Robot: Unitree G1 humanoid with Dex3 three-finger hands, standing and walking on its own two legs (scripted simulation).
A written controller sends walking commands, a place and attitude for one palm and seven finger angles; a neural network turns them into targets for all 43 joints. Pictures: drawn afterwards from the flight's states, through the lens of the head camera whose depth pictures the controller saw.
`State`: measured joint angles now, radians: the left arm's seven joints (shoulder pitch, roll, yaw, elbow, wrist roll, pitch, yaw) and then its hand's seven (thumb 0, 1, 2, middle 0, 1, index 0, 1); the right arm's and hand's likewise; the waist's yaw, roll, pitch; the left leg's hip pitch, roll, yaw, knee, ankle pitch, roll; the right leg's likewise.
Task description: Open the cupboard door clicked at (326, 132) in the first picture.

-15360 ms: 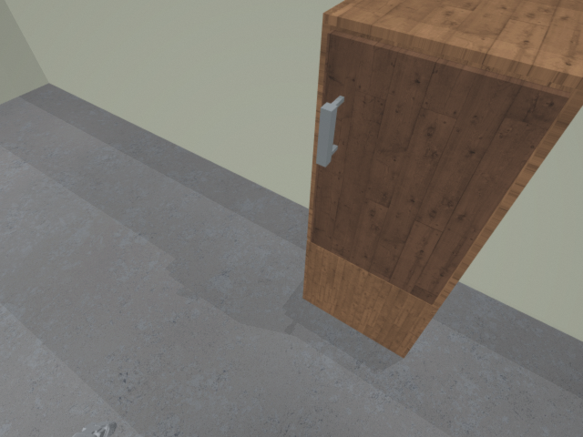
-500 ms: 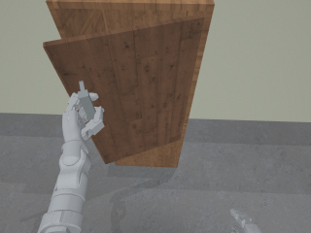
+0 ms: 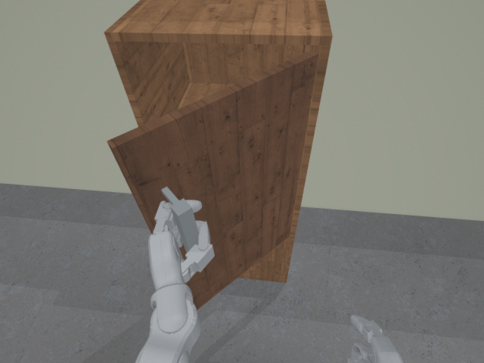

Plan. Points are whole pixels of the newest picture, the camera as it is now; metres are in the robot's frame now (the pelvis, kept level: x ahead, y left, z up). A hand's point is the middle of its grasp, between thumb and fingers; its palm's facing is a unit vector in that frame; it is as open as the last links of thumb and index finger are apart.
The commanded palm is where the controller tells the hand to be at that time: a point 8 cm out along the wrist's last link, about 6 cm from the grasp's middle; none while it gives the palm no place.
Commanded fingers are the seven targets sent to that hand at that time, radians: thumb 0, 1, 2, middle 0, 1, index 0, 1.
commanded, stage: open thumb and fingers to let go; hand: left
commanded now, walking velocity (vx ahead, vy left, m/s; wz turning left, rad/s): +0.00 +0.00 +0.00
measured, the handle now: (181, 223) +0.32 +0.12 +0.08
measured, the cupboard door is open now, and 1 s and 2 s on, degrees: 47 47 50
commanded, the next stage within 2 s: slide the hand sideways off the handle in 0.90 s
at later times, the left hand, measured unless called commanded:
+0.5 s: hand (207, 250) +0.27 +0.07 +0.09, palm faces +0.31 -0.95 +0.00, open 10.6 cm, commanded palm +0.22 +0.12 +0.08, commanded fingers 0.00 -0.50 0.30 -0.30 -1.20 -0.30 -1.20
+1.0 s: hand (205, 247) +0.27 +0.07 +0.09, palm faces +0.27 -0.96 +0.00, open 15.0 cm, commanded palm +0.23 +0.11 +0.08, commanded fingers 0.00 -0.50 0.30 -0.15 -0.30 -0.15 -0.30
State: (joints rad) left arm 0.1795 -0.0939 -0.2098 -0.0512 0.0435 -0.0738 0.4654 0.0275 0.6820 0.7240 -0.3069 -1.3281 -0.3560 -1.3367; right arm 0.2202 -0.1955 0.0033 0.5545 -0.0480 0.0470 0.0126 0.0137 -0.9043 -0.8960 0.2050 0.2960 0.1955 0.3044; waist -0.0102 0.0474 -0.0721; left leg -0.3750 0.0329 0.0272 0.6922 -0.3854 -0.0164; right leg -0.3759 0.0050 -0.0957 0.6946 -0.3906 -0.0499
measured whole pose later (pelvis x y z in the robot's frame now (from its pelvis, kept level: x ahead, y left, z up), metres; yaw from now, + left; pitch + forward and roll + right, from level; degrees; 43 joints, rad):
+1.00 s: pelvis -0.03 +0.02 +0.00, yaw +1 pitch +2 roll -1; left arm 0.00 -0.10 -0.26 0.09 0.06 -0.05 0.53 -0.01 -0.50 0.30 -0.33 -0.61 -0.33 -0.62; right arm 0.17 -0.17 0.03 0.59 -0.05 0.08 0.00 0.01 -0.90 -0.90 0.21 0.30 0.20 0.30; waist 0.00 0.04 -0.05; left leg -0.41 0.01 0.02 0.73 -0.36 0.01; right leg -0.39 -0.01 -0.10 0.71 -0.36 -0.03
